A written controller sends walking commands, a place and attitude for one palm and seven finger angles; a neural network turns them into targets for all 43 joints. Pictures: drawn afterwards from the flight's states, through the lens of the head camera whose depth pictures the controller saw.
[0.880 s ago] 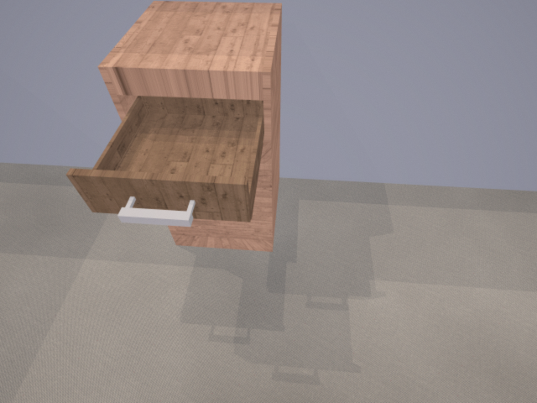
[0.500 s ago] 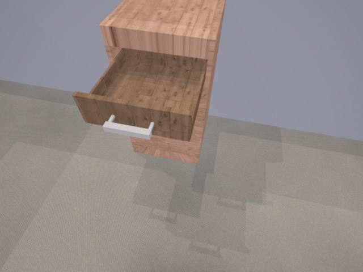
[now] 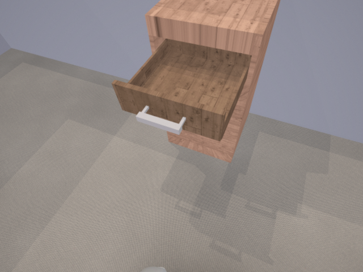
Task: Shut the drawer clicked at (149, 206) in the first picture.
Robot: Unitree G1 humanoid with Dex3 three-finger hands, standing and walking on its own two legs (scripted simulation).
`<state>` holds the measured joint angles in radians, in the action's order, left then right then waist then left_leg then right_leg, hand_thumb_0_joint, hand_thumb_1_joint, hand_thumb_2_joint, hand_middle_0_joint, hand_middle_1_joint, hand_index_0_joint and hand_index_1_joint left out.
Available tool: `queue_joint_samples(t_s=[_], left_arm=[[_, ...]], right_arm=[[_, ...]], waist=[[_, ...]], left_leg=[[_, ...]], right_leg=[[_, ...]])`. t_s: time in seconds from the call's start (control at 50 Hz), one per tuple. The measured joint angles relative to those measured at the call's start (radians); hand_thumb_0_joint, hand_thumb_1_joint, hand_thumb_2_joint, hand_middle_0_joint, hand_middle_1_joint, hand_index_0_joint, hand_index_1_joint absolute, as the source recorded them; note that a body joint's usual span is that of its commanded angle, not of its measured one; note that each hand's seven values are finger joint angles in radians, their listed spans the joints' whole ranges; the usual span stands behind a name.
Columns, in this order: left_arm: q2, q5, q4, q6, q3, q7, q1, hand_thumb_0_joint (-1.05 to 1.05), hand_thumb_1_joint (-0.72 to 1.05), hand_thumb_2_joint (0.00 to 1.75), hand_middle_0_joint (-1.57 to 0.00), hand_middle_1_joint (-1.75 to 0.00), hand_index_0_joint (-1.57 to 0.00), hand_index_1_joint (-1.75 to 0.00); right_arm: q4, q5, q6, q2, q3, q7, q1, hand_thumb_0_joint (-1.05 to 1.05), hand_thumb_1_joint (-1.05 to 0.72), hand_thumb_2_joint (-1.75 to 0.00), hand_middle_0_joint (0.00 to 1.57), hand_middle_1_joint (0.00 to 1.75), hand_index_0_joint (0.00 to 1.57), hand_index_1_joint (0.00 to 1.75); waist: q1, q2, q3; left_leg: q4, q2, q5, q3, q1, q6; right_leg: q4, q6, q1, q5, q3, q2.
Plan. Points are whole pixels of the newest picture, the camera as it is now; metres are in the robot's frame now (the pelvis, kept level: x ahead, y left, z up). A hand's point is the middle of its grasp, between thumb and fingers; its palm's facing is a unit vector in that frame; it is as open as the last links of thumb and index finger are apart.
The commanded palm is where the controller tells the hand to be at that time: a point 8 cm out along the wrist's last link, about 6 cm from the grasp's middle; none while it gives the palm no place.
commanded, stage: stand and wait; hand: left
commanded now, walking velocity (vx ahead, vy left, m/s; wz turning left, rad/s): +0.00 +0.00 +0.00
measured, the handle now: (161, 118) +0.56 +0.10 -0.07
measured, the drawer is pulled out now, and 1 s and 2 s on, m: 0.30 0.30 0.30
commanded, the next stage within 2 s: turn or walk to find it in 0.56 s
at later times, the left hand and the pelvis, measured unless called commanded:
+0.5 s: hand out of the picture +0.05 +0.16 -0.16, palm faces +0.02 -0.97 -0.22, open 7.4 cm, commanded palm none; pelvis +0.02 -0.02 +0.01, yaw -1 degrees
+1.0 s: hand out of the picture +0.04 +0.16 -0.17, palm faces +0.07 -0.97 -0.22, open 7.4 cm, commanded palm none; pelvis +0.02 -0.02 +0.01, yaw +1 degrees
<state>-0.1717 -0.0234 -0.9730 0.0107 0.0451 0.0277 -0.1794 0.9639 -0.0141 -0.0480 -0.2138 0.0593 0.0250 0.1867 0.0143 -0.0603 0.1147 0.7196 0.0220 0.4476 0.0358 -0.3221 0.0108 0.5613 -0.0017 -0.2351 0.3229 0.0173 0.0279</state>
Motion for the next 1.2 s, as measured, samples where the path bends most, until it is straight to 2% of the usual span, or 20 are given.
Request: queue_joint_samples(t_s=[0.04,0.08,0.14,0.18,0.4,0.6,0.72,0.86,1.2], left_arm=[[0.006,0.002,-0.015,0.002,0.0,0.002,-0.021,0.0,0.91,0.9,-0.2,-0.3,-0.2,-0.3],[0.012,0.009,-0.028,0.006,-0.003,0.003,-0.04,0.01,0.91,0.9,-0.2,-0.3,-0.2,-0.3],[0.018,0.012,-0.055,0.017,-0.007,0.007,-0.046,0.01,0.91,0.9,-0.2,-0.3,-0.2,-0.3],[0.025,0.012,-0.072,0.017,-0.013,0.003,-0.054,0.01,0.91,0.9,-0.2,-0.3,-0.2,-0.3],[0.034,0.016,-0.136,-0.004,-0.023,0.0,-0.054,0.01,0.91,0.9,-0.21,-0.3,-0.2,-0.3],[0.015,0.019,-0.13,-0.012,-0.017,0.004,-0.014,0.01,0.91,0.9,-0.2,-0.3,-0.2,-0.3],[0.014,0.021,-0.11,-0.004,-0.007,0.003,0.007,0.0,0.91,0.9,-0.2,-0.3,-0.2,-0.3],[0.016,0.021,-0.105,0.0,-0.001,0.005,0.0,0.0,0.91,0.9,-0.2,-0.3,-0.2,-0.3],[0.037,0.02,-0.151,-0.004,-0.014,0.001,-0.064,0.01,0.91,0.9,-0.2,-0.3,-0.2,-0.3]], right_arm=[[-0.001,0.004,0.007,0.003,-0.003,-0.001,-0.011,0.01,-0.91,-0.9,0.2,0.3,0.2,0.3],[0.0,0.002,0.025,0.002,-0.009,-0.001,-0.011,0.0,-0.91,-0.9,0.2,0.3,0.2,0.3],[0.026,-0.005,0.03,0.016,-0.02,0.006,-0.018,0.0,-0.91,-0.9,0.2,0.3,0.2,0.3],[0.041,-0.003,0.025,0.026,-0.027,0.008,-0.024,0.0,-0.91,-0.9,0.2,0.3,0.2,0.3],[0.101,0.004,0.035,0.039,-0.037,0.018,0.002,0.0,-0.92,-0.9,0.2,0.3,0.21,0.3],[0.146,0.0,0.032,0.051,-0.046,0.019,0.065,0.0,-0.91,-0.9,0.2,0.3,0.2,0.3],[0.152,-0.001,0.02,0.063,-0.046,0.014,0.095,0.0,-0.91,-0.9,0.2,0.3,0.2,0.3],[0.154,-0.001,0.016,0.069,-0.041,0.016,0.097,0.0,-0.91,-0.9,0.2,0.3,0.2,0.3],[0.137,-0.001,0.032,0.062,-0.045,0.021,0.056,0.01,-0.92,-0.9,0.2,0.3,0.2,0.3]], waist=[[-0.005,0.014,0.003],[-0.01,0.015,0.001],[-0.031,0.039,0.007],[-0.036,0.041,0.005],[-0.019,0.035,-0.008],[0.001,0.029,-0.025],[0.013,0.031,-0.021],[0.005,0.035,-0.017],[-0.014,0.041,-0.018]], left_leg=[[-0.067,-0.008,-0.05,-0.02,0.037,0.0],[-0.178,-0.025,-0.202,-0.015,0.086,-0.007],[-0.183,-0.023,-0.158,-0.02,0.108,0.001],[-0.208,-0.029,-0.154,-0.02,0.122,0.007],[-0.298,-0.052,-0.188,-0.026,0.176,0.021],[-0.327,-0.061,-0.197,-0.03,0.206,0.03],[-0.3,-0.054,-0.192,-0.008,0.181,0.032],[-0.271,-0.045,-0.182,0.009,0.166,0.033],[-0.311,-0.056,-0.204,0.01,0.182,0.035]], right_leg=[[-0.005,-0.001,0.013,0.002,-0.003,0.0],[0.015,0.001,0.012,0.016,0.004,-0.012],[0.002,0.007,0.034,0.011,0.0,-0.009],[-0.031,0.0,0.05,0.0,0.0,-0.016],[-0.131,-0.016,0.104,-0.04,-0.004,-0.038],[-0.153,-0.024,0.128,-0.046,-0.007,-0.047],[-0.122,-0.027,0.111,-0.03,0.014,-0.04],[-0.088,-0.028,0.1,-0.01,0.031,-0.032],[-0.15,-0.03,0.126,-0.046,0.032,-0.043]])
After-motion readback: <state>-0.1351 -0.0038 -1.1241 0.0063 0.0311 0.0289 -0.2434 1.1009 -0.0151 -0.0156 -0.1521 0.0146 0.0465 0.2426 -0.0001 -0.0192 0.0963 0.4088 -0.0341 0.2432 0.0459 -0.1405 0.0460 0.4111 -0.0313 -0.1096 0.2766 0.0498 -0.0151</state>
